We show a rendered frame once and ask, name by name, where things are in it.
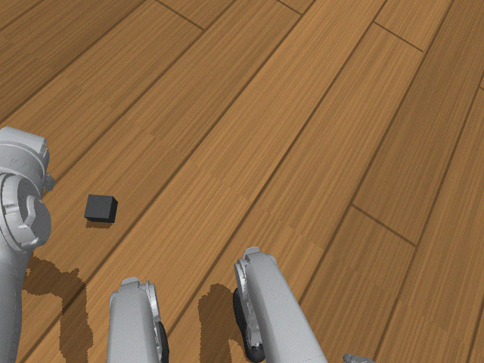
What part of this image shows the left robot arm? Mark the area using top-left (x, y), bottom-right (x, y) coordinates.
top-left (0, 126), bottom-right (51, 363)

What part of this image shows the cube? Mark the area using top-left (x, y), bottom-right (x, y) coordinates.
top-left (84, 194), bottom-right (118, 223)

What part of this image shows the left robot hand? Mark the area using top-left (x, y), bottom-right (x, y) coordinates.
top-left (43, 173), bottom-right (55, 191)

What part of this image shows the right robot foot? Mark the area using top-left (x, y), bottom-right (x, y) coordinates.
top-left (233, 288), bottom-right (265, 363)

